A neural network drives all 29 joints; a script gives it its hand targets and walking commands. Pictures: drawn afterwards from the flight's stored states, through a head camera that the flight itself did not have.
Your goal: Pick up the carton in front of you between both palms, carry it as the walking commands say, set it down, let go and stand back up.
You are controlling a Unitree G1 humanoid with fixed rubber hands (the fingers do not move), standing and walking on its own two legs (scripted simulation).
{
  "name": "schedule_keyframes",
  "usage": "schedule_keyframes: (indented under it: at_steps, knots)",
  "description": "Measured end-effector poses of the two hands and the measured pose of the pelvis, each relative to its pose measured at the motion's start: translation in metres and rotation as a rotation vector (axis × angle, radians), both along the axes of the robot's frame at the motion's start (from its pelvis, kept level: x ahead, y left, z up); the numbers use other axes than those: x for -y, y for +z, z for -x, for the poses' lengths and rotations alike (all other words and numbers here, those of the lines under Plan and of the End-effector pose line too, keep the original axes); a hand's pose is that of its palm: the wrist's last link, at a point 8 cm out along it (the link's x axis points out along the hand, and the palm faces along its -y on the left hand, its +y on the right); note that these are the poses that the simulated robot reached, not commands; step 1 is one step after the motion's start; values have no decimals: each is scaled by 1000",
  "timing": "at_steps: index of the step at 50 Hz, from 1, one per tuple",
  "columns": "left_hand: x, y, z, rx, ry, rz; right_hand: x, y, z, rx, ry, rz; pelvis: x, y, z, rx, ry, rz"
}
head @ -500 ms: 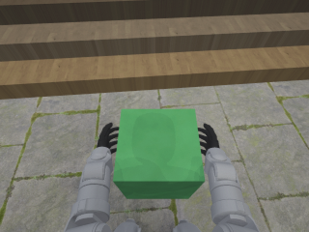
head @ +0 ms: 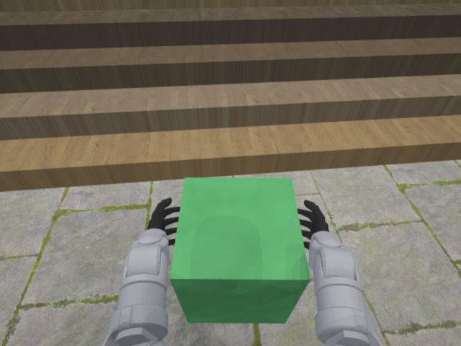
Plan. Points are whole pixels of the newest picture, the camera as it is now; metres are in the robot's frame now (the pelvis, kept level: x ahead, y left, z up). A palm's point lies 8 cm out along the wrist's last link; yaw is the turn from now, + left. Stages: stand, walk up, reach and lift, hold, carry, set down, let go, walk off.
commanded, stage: reach and lift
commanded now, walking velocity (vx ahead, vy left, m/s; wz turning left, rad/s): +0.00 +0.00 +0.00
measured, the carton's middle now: (237, 253) +0.31 +0.00 -0.05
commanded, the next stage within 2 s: hold in 0.78 s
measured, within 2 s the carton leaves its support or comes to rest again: neither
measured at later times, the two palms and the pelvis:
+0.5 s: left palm (157, 229) +0.31 +0.15 +0.04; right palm (319, 231) +0.31 -0.15 +0.04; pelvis +0.02 +0.00 +0.01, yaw +0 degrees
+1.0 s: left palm (154, 228) +0.30 +0.15 +0.06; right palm (323, 231) +0.30 -0.15 +0.06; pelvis +0.02 +0.00 +0.01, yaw +0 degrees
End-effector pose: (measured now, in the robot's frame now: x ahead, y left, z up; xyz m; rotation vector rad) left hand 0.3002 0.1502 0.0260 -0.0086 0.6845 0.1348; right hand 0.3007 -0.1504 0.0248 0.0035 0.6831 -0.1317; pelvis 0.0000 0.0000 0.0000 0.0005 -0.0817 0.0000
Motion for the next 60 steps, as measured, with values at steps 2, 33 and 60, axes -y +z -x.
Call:
schedule_keyframes:
  at_steps: [2, 33, 60]
  knots:
    - [0, 1, 0, 4, 1, 0, 0, 1, -1, 4, 2, 0, 0, 0, 1, 2, 0, 0]
    - [0, 15, -8, 8, -22, -30, 0, 15, -9, 8, 27, 32, 2, 9, -20, 19, 2, 1]
    - [0, 30, 9, 20, -16, -15, 0, 30, 10, 20, 11, 15, 0, 7, -4, 67, 0, 1]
